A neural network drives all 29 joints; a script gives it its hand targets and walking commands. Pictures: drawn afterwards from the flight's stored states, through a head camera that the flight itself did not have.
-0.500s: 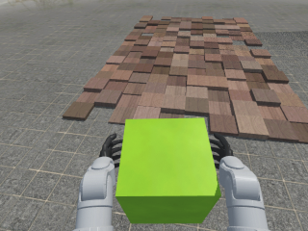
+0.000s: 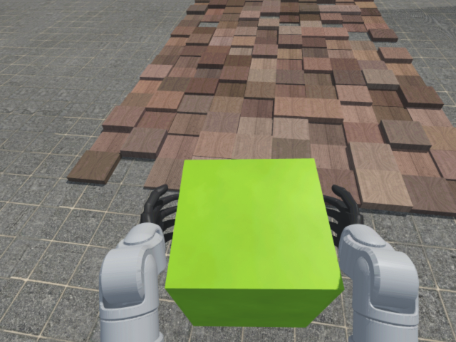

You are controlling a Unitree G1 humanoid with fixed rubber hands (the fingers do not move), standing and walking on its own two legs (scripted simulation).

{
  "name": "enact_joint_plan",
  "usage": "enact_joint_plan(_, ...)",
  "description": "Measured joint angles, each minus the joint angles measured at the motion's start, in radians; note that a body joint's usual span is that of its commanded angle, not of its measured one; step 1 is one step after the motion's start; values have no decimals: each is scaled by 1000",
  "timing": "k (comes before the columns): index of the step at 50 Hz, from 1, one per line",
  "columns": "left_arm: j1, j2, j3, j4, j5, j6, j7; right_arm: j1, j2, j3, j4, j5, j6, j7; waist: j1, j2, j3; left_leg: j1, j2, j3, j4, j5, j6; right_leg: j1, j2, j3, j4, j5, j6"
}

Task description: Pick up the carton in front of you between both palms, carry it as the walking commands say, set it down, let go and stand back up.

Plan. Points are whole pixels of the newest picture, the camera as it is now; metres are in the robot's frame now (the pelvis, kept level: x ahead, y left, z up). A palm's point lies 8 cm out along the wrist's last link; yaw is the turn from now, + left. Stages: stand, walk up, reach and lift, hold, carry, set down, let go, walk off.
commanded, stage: carry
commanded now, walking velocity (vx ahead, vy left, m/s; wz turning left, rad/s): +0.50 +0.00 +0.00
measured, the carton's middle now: (248, 249) +0.28 -0.01 +0.03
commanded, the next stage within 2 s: none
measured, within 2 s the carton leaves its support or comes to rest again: neither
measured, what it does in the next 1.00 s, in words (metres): walks ahead: left foot, then right foot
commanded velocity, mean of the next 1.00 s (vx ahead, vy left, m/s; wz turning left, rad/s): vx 0.50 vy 0.00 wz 0.00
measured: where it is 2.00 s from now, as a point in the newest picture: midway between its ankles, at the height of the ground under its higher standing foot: (241, 154)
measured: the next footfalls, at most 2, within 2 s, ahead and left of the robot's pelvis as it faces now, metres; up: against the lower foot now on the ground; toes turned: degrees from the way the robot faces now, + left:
left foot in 0.46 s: +0.48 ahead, +0.10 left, +0.00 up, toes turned +11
right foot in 0.98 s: +0.81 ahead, -0.10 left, +0.00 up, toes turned -10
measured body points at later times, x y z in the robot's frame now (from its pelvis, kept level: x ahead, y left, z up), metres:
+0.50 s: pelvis +0.32 +0.02 -0.01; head +0.32 +0.02 +0.44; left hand +0.61 +0.16 +0.07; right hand +0.60 -0.14 +0.07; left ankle +0.44 +0.09 -0.72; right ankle +0.10 -0.07 -0.70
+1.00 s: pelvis +0.65 -0.02 -0.01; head +0.66 -0.03 +0.44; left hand +0.98 +0.14 +0.13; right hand +0.99 -0.17 +0.12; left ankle +0.45 +0.09 -0.70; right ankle +0.77 -0.09 -0.72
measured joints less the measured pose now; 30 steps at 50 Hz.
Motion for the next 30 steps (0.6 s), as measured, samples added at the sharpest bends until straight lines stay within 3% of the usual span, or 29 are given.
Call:
enact_joint_plan(3,-16,-3,-11,46,15,-2,-1,-9,-5,-24,28,4,7,4,16,-8,4,-182,-14,-64,438,25,28,29,1,-21,69,-72,-58)
enact_joint_plan(6,3,0,-6,50,18,12,0,-10,3,-20,56,-5,14,5,33,-30,11,-362,-28,-57,625,115,58,117,6,-19,-26,-84,-47)
enact_joint_plan(13,25,4,9,-6,5,-3,0,-5,2,20,38,-17,-15,15,69,-61,15,-564,-27,-18,361,274,44,326,2,20,-241,-91,-28)
enact_joint_plan(17,24,3,5,-7,2,-6,-3,14,0,28,18,-24,-19,16,62,-56,2,-584,-32,19,163,372,46,442,-3,33,-292,-146,-1)
enact_joint_plan(21,28,4,-7,7,11,1,-8,32,-3,28,15,-26,-10,16,50,-57,-5,-538,-58,77,22,450,72,554,-14,43,-289,-241,35)
enact_joint_plan(24,36,6,-2,19,19,1,-11,27,-2,31,48,-25,-15,16,35,-78,1,-450,-93,130,-25,448,102,554,-61,43,-76,-365,56)
enact_joint_plan(25,36,5,8,33,21,-3,-12,20,-1,33,75,-26,-24,17,25,-91,6,-451,-99,141,23,411,127,492,-85,64,97,-338,51)
enact_joint_plan(27,43,6,16,57,26,-8,-13,13,0,34,117,-27,-34,17,12,-80,26,-425,-92,146,45,343,153,322,-69,149,443,-298,40)
enact_joint_plan(30,56,8,4,68,29,-18,-13,33,-2,35,124,-23,-44,17,1,-57,54,-339,-88,140,-46,335,140,110,-56,179,643,-212,17)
